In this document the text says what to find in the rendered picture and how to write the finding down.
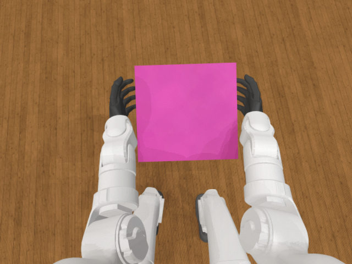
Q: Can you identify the robot left forearm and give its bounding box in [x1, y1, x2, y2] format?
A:
[81, 115, 139, 255]

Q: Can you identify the robot right hand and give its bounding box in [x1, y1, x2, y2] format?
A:
[236, 74, 263, 116]

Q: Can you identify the right robot upper arm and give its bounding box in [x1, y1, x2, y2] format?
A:
[239, 206, 345, 264]

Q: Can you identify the robot right foot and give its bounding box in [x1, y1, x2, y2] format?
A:
[195, 194, 208, 243]

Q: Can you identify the carton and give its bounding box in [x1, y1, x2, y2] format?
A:
[134, 63, 238, 162]

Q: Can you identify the robot left hand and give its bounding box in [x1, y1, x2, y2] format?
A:
[109, 76, 136, 118]

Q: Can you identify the robot right forearm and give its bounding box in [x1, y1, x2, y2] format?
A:
[239, 111, 309, 247]

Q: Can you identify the robot left thigh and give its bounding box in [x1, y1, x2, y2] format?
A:
[133, 192, 164, 264]

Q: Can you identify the left robot upper arm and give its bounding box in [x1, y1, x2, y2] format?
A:
[54, 213, 149, 264]

